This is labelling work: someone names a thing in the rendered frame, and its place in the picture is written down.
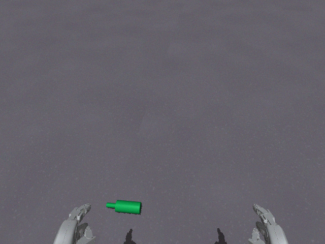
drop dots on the bottle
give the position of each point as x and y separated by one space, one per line
126 206

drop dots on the right robot hand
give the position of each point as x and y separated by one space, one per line
272 233

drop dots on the left robot hand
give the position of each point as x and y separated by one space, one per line
69 231

